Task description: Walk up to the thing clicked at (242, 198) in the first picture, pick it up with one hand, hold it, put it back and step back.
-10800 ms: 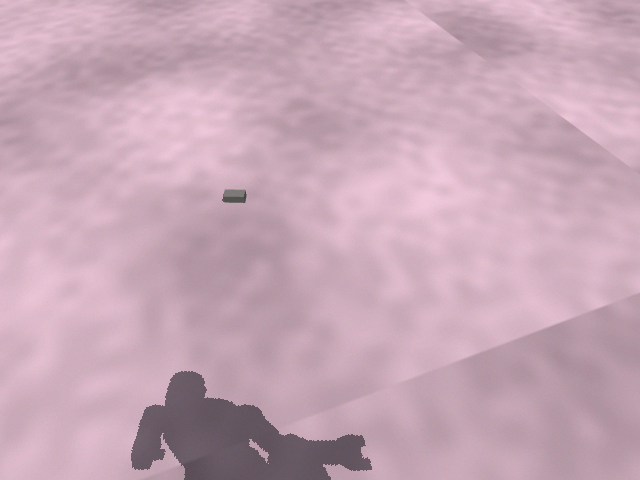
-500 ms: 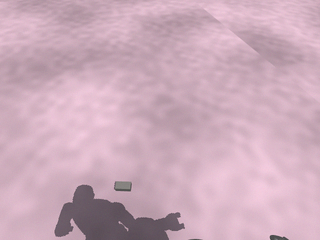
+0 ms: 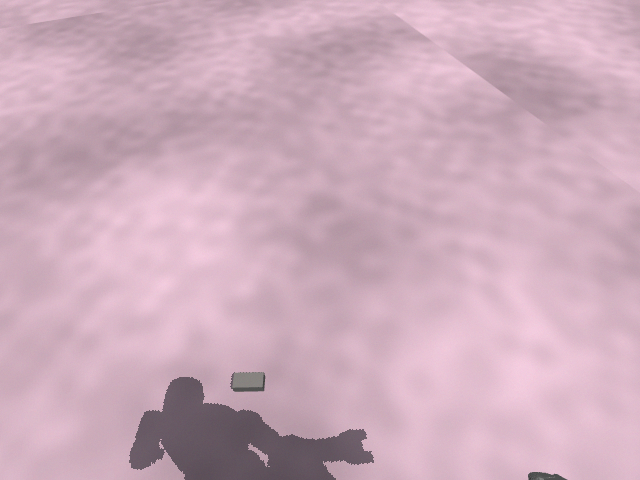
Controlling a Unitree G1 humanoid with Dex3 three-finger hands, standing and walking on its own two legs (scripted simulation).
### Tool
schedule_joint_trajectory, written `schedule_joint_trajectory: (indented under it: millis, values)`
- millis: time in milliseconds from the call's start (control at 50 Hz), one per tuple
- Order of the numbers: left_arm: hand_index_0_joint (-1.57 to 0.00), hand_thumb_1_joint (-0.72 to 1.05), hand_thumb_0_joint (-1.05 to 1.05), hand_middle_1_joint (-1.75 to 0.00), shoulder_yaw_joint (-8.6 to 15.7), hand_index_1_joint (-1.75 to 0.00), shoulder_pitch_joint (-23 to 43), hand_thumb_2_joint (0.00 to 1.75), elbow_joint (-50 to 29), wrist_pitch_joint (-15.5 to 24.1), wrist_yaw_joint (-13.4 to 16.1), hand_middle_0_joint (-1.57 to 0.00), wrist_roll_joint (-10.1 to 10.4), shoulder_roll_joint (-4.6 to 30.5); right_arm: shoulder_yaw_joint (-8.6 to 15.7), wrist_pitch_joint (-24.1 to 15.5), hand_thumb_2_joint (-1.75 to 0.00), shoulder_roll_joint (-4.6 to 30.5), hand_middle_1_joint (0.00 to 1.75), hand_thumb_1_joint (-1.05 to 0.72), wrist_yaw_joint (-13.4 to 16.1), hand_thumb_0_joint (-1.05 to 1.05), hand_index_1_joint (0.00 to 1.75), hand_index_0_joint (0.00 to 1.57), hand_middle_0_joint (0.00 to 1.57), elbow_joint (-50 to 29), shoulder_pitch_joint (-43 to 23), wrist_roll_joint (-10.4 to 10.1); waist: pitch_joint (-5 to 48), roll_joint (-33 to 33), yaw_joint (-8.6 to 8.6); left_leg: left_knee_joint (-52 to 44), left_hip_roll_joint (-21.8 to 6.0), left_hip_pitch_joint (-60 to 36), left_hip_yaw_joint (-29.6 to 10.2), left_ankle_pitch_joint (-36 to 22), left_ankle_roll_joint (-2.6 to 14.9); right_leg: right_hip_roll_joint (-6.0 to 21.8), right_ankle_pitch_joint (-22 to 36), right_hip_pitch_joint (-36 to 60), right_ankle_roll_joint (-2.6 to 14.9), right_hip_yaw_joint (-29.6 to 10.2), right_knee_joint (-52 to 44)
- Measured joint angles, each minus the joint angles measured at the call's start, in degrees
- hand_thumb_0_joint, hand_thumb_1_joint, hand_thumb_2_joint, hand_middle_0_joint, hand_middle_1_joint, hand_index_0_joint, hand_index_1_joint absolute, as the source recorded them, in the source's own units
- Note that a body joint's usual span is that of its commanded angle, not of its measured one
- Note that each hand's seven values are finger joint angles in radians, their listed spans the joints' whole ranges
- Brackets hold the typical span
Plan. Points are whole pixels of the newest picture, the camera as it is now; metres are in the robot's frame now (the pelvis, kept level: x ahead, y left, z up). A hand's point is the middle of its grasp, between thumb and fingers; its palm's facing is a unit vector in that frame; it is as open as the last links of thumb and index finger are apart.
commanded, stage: walk up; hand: left
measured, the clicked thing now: (249, 381) +0.51 +0.25 -0.76
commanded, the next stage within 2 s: stand in 0.02 s
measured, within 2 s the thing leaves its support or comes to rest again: neither
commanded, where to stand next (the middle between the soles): +0.07 +0.00 m, yaw +1 degrees
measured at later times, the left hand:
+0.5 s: hand out of the picture +0.10 +0.26 -0.15, palm faces -0.01 -0.94 -0.34, open 7.4 cm
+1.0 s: hand out of the picture +0.10 +0.26 -0.15, palm faces +0.00 -0.94 -0.34, open 7.4 cm
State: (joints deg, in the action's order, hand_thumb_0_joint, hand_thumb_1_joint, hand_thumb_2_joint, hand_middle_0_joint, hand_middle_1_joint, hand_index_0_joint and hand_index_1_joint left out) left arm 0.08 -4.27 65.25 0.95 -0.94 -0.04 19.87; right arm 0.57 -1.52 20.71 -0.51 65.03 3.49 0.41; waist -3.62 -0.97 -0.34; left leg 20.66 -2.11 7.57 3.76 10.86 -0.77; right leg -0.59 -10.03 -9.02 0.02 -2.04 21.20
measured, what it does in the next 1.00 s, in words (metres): stands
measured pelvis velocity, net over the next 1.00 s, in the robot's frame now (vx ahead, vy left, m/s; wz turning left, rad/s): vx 0.02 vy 0.01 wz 0.02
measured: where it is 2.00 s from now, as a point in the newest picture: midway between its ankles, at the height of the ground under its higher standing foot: outside the picture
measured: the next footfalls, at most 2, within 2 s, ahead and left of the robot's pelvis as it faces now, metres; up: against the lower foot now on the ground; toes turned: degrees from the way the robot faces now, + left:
none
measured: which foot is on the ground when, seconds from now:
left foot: down 0.00-1.00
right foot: down 0.00-1.00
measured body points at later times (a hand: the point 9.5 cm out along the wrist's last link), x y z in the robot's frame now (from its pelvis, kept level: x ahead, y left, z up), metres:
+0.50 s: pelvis +0.01 +0.00 +0.00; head +0.02 +0.00 +0.45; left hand +0.10 +0.31 -0.13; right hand +0.09 -0.30 -0.13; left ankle +0.00 +0.13 -0.75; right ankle +0.02 -0.12 -0.75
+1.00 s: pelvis +0.02 +0.01 +0.00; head +0.04 +0.01 +0.45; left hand +0.10 +0.31 -0.13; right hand +0.12 -0.29 -0.13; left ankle +0.00 +0.13 -0.75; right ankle +0.02 -0.12 -0.75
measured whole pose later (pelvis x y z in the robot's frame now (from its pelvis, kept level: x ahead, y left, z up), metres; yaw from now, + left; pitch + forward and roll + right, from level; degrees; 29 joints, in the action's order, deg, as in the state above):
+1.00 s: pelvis +0.02 +0.01 +0.00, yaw +1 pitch -1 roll +0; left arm 0.4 -5.5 65.6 1.0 -0.3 -0.3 19.9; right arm 0.5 -1.0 19.8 -0.2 65.8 4.0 0.7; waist -2.3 -0.2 -0.4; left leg 16.9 -1.0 5.2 2.9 10.7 -0.2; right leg 0.5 -10.2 -6.1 -0.7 -1.1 17.3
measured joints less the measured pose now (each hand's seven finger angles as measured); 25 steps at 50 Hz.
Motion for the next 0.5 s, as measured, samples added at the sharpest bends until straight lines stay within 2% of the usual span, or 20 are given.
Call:
schedule_joint_trajectory:
  millis: [220,500]
  values:
    - [-0.21,0.90,0.01,-0.30,0.3,-0.30,0.9,0.90,0.5,0.6,0.3,-0.20,-0.1,-0.1,0.3,0.6,-0.90,-0.4,0.30,-0.90,-0.1,0.00,0.30,0.20,0.20,1.8,1.7,0.4,0.8,0.8,-1.04,-2.5,0.1,-0.7,-0.6,-1.1,-0.14,0.1,1.0,1.0,0.02,0.6,-2.7]
    - [-0.21,0.90,0.01,-0.30,0.5,-0.30,0.1,0.90,0.6,0.3,0.4,-0.20,-0.1,0.3,0.1,0.4,-0.90,-1.0,0.30,-0.90,0.0,0.00,0.30,0.20,0.20,1.3,1.4,0.5,1.4,0.7,-0.74,-3.2,0.5,-1.1,-0.8,-1.0,0.15,0.5,0.8,1.7,-0.31,0.8,-3.5]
